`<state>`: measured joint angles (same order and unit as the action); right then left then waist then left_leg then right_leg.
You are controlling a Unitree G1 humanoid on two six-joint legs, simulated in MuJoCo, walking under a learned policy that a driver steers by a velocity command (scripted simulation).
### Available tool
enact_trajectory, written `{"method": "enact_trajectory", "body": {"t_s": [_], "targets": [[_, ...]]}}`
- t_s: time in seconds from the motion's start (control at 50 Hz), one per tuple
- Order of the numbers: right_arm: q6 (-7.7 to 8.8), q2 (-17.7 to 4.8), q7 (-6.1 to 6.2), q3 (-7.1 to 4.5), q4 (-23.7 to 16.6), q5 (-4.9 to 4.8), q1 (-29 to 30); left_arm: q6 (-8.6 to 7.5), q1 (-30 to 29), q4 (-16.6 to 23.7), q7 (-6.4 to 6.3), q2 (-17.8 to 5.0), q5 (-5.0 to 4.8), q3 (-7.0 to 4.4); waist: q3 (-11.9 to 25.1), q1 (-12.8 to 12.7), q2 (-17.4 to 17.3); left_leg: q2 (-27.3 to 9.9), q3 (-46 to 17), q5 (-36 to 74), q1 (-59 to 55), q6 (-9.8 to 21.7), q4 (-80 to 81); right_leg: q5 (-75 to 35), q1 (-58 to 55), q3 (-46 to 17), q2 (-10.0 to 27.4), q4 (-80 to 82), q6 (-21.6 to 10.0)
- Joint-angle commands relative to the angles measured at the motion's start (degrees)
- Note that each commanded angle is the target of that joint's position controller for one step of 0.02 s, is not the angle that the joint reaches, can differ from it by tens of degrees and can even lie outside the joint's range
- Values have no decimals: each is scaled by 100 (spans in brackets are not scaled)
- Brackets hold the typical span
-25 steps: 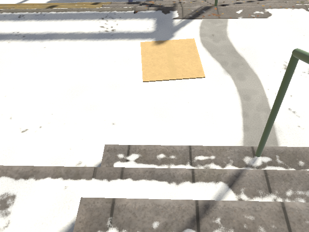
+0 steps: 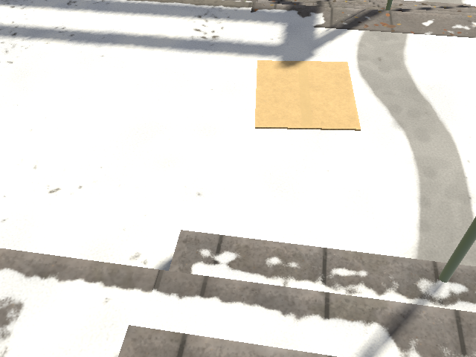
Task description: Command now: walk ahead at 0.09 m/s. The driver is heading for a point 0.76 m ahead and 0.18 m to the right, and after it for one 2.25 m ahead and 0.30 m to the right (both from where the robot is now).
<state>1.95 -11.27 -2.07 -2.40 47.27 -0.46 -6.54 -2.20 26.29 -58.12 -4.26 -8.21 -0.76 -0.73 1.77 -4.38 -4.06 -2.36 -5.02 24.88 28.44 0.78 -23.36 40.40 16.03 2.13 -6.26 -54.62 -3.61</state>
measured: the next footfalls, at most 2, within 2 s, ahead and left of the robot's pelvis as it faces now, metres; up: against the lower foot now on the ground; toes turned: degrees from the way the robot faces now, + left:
left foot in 0.04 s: +0.17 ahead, +0.11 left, -0.14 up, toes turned +1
right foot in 0.58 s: -0.05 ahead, -0.16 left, +0.00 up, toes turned -12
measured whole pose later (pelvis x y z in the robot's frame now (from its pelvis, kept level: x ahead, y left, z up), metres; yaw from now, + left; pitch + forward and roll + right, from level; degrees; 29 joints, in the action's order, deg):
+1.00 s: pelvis +0.00 -0.10 +0.02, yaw -21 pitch +3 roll +3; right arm -1.6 -16.2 -2.4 -3.0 37.5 -0.2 -12.7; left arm 0.4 18.9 -37.3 -3.7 -14.0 -0.4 0.6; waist 2.3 0.0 -2.9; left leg 4.6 -9.6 7.2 36.5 -3.3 -51.5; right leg 35.4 23.1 -7.7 -6.1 -56.6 -5.1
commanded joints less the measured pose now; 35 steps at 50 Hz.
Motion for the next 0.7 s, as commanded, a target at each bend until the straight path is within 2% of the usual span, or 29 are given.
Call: {"method": "enact_trajectory", "body": {"t_s": [0.02,0.04,0.06,0.08,0.1,0.12,0.14,0.16,0.18,0.2,0.26,0.28,0.3,0.32,0.34,0.38,0.44,0.48,0.5,0.52,0.54,0.56,0.58,0.6,0.62,0.64,0.66,0.68,0.7], "targets": [[130,-204,-88,-64,-147,-127,-312,87,367,150,-16,-571,93,-151,-516,129,530,-189,157,213,-642,93,1189,-3677,199,-1561,1182,-96,-678],[116,-353,-60,-164,232,-70,-1125,93,520,86,60,-422,167,-113,-154,295,126,-105,436,1161,-1798,120,1097,-3236,602,-1290,795,-892,-553],[96,-704,-45,-288,588,72,-2222,55,745,21,228,-224,128,-85,427,624,-425,-696,154,3559,-3749,342,-99,-1485,1933,-1053,247,-2239,-213],[58,-724,-52,-214,773,106,-2617,28,1349,-89,355,-38,-145,6,1631,737,-1099,-1786,-439,4719,-5636,1215,-1520,1982,3209,-1006,-107,-4497,289],[-28,-397,-58,-85,723,-8,-2331,30,1332,49,398,-353,-286,-4,2225,642,-933,-2040,-1017,3256,-5449,1510,-1564,2007,3411,-1356,354,-5071,504],[-131,-262,-40,-2,657,-47,-1980,145,851,181,368,-481,-328,-62,1938,666,-467,-2114,-1235,1531,-4744,1573,-1122,1800,3452,-1368,475,-5231,643],[-163,-379,-8,37,541,-11,-1487,267,418,462,269,-450,-289,-58,1609,452,221,-2197,-1590,-185,-3808,1749,-534,1064,3319,-1077,699,-4997,784],[-197,-814,80,-62,431,142,-989,412,-132,797,136,-290,-257,-23,1094,342,119,-2585,-2233,-1686,-2672,2015,221,185,3260,-785,800,-5230,872],[-226,-878,202,-64,229,240,-688,551,-645,1056,8,-509,-146,-100,606,355,282,-2443,-2184,-2331,-1928,1908,588,-36,3189,-616,720,-5622,897],[-238,-961,308,-63,126,314,-508,622,-970,1308,-106,-628,-88,-158,360,385,192,-2264,-1863,-2498,-1472,1749,733,-166,3174,-604,643,-5899,890],[-316,-939,482,6,36,344,-722,662,-1043,1683,-302,-673,1,-249,105,479,-211,-1770,-834,-2208,-1158,1420,679,-518,3360,-552,279,-6531,820],[-349,-914,533,55,54,343,-828,651,-1060,1801,-303,-544,-26,-214,141,481,-282,-1675,-595,-1993,-1238,1374,625,-587,3431,-518,184,-6812,816],[-366,-840,573,96,50,340,-910,658,-840,1792,-293,-654,-72,-256,69,382,-148,-1326,-106,-2428,-1098,1238,480,-1347,3329,-492,115,-6503,813],[-380,-818,616,136,17,332,-898,673,-938,1901,-263,-542,-42,-209,16,375,-293,-1279,110,-2331,-1005,1220,442,-1596,3280,-319,65,-6542,862],[-409,-966,670,155,-52,345,-936,686,-1365,2230,-238,-236,1,-66,177,498,-622,-1618,-125,-1474,-1428,1365,576,-943,3563,-239,68,-7288,933],[-446,-1051,751,142,-50,267,-1149,616,-1750,2715,-96,-157,12,81,411,531,-573,-1737,-225,-1649,-2134,1319,542,-678,3958,-515,313,-7693,954],[-427,-1282,818,110,-272,102,-1072,644,-2162,3175,78,-345,69,162,369,529,-347,-1791,-64,-2282,-2213,1106,602,-586,3915,-671,628,-6825,935],[-407,-1719,780,-19,-562,109,-570,624,-2203,3328,175,-394,99,232,487,301,-414,-1670,375,-2136,-1562,889,647,-440,2876,-472,848,-5511,770],[-414,-1953,712,-125,-714,61,-162,593,-2019,3322,231,-453,110,255,589,44,-567,-1464,830,-1912,-1048,698,656,-194,1898,-323,934,-4317,580],[-425,-2193,613,-258,-807,6,-29,564,-1759,3248,270,-579,58,216,636,-88,-889,-1369,1163,-1739,-474,653,695,372,854,-20,737,-3464,404],[-424,-2244,545,-360,-788,-109,-274,543,-1253,3060,280,-689,19,148,628,-136,-1185,-1405,1180,-1727,-166,740,529,744,124,151,480,-3042,313],[-423,-2114,523,-397,-764,-288,-362,557,-585,2777,314,-865,60,44,480,-332,-976,-1283,1194,-1883,40,698,-143,950,-215,23,327,-2244,88],[-424,-1714,518,-404,-847,-417,-431,566,333,2356,391,-1199,117,-120,-17,-590,589,-987,1151,-3125,733,602,-1787,595,-226,-815,264,-582,-393],[-320,-1134,361,-282,-1617,-33,190,386,793,2104,406,-2412,-46,-395,-1039,-355,4310,153,816,-7711,3599,311,-4105,-3735,-194,-4402,1238,1385,-1217],[46,-1152,235,-266,-2234,30,1827,-94,479,2337,493,-2832,43,-494,-1560,-829,4052,569,-1035,-7383,4906,262,-4871,-4909,666,-6282,1995,3446,-1624],[173,-1308,301,-281,-2237,-142,1973,-314,-375,2685,554,-2559,308,-458,-1702,-369,2746,763,-1438,-6416,4892,349,-5113,-4232,1181,-6207,1930,3384,-1514],[112,-1154,438,-234,-2005,-6,1303,-188,-1463,2883,486,-2241,137,-433,-1316,400,2319,727,-969,-5482,4505,215,-5178,-3693,1318,-5502,1608,2632,-1092],[-81,-1237,572,-257,-1663,218,632,20,-2005,3024,415,-1782,25,-316,-849,809,2061,689,-774,-4697,3941,24,-5420,-3839,1511,-4768,1436,1810,-510],[-295,-1256,627,-290,-1340,272,-137,236,-2555,3107,360,-1547,59,-207,-414,1212,1692,699,-498,-3728,3002,-153,-5876,-3947,2080,-3810,1235,1020,-92]]}}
